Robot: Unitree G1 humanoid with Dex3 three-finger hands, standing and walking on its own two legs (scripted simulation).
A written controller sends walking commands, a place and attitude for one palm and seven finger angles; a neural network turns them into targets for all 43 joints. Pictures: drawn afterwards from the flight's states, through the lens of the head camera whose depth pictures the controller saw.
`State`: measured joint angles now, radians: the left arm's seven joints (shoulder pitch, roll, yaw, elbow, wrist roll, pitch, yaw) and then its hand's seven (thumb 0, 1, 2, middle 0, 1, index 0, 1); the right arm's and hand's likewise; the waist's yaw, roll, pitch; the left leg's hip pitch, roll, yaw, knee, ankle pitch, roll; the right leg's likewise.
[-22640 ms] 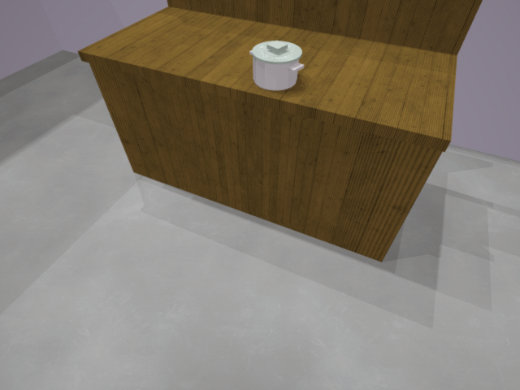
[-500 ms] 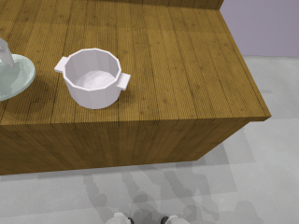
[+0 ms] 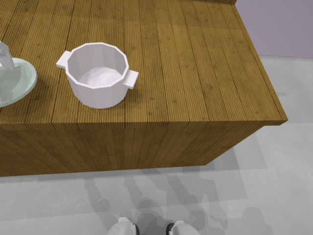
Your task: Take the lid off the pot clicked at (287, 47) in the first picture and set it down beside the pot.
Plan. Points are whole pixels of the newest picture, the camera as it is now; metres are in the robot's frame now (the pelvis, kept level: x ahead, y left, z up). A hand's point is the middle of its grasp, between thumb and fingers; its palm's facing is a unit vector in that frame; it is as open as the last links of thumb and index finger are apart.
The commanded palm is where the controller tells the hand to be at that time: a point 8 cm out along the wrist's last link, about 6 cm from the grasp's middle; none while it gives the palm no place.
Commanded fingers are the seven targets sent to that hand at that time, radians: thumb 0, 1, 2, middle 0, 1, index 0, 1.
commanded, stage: lower the lid onto the table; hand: left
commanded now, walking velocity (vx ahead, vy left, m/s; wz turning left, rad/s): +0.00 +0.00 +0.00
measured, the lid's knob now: out of the picture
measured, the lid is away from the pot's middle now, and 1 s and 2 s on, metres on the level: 0.24 0.23 0.23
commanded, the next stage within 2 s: open the fingers wide in 0.56 s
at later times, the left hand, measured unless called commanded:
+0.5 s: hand out of the picture +0.47 +0.35 +0.05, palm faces -0.50 -0.11 -0.86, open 8.5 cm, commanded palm +0.56 +0.35 +0.10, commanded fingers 0.00 0.51 1.06 -0.76 -1.10 -0.77 -1.10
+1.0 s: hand out of the picture +0.44 +0.35 +0.03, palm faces -0.47 -0.12 -0.88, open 8.5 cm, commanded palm +0.49 +0.34 +0.09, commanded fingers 0.00 0.31 0.80 -0.55 -1.04 -0.56 -1.04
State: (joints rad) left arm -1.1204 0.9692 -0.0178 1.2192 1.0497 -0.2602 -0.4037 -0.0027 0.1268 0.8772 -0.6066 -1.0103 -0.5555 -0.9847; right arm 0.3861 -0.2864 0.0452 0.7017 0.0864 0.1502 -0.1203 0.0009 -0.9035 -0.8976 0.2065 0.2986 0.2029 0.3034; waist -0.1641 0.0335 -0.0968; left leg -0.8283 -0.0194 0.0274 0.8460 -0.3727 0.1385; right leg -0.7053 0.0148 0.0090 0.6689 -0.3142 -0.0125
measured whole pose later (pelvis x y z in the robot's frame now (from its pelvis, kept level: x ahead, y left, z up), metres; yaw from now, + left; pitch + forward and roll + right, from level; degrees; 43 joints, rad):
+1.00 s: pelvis -0.01 -0.02 -0.01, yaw +0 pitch +21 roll -7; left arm -0.99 0.95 0.07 1.16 1.06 -0.26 -0.32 0.02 0.21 0.82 -0.59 -1.04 -0.50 -0.98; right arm 0.32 -0.27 0.05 0.65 0.09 0.21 -0.10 0.00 -0.90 -0.90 0.21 0.30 0.20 0.30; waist -0.16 0.03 -0.09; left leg -0.92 0.00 0.01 0.95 -0.40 0.12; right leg -0.80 0.04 0.00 0.78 -0.36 0.01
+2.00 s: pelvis -0.02 -0.01 -0.01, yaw +0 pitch +20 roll -8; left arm -1.00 0.93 0.06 1.12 1.06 -0.25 -0.33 0.00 0.05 0.55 -0.33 -0.92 -0.33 -0.92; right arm 0.35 -0.28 0.04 0.67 0.09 0.20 -0.10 0.00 -0.90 -0.90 0.21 0.30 0.20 0.30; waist -0.15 0.04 -0.10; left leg -0.92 -0.01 0.01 0.94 -0.38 0.13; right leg -0.79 0.03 0.01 0.77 -0.34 -0.01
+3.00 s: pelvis -0.01 -0.01 +0.01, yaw +2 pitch +15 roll -6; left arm -1.14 0.93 -0.05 1.15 1.02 -0.15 -0.44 0.00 0.04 0.56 -0.33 -0.92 -0.33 -0.92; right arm 0.37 -0.28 0.04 0.68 0.11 0.17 -0.10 0.00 -0.90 -0.90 0.21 0.30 0.20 0.30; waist -0.13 0.03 -0.11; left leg -0.73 -0.04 0.02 0.80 -0.35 0.13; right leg -0.61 0.02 0.03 0.65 -0.32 0.00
